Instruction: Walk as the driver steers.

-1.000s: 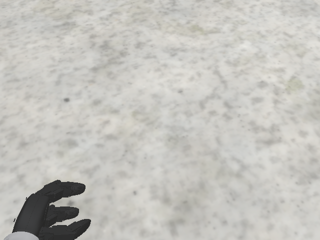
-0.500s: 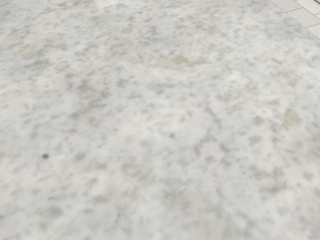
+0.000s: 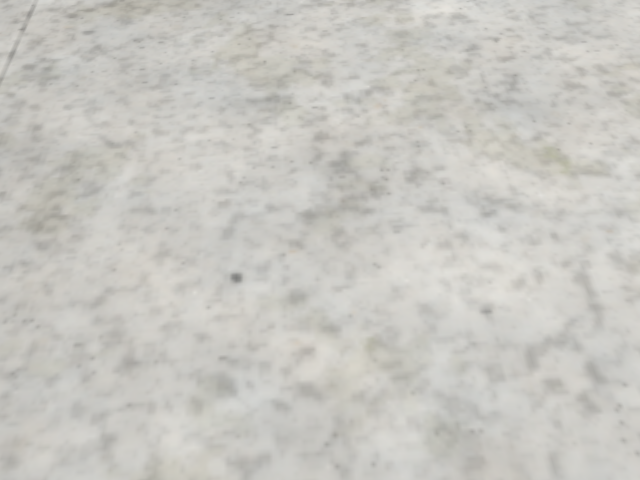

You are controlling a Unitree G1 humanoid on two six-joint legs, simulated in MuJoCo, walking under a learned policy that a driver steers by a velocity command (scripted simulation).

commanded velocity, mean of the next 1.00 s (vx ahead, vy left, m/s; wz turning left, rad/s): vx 0.38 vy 0.00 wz -0.30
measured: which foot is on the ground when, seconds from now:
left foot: up 0.00-0.42, down 0.44-0.94, up 0.96-1.00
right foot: down 0.00-0.44, up 0.46-0.92, down 0.94-1.00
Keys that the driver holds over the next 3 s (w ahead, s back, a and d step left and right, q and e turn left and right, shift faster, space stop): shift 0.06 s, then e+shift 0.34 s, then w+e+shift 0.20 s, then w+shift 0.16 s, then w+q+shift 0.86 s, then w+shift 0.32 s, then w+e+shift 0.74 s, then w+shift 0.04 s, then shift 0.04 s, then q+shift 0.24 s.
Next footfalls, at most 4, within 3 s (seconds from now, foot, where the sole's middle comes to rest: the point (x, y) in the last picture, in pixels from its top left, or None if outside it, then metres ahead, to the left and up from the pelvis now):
0.44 left None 0.03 0.08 -0.77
0.94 right None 0.24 -0.30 -0.77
1.42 left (464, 373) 0.68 -0.29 -0.77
1.82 right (475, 220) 1.12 -0.39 -0.77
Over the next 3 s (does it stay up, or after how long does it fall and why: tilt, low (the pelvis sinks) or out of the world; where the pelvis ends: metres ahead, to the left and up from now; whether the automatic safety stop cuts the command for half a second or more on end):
stays up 1.91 -0.24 0.00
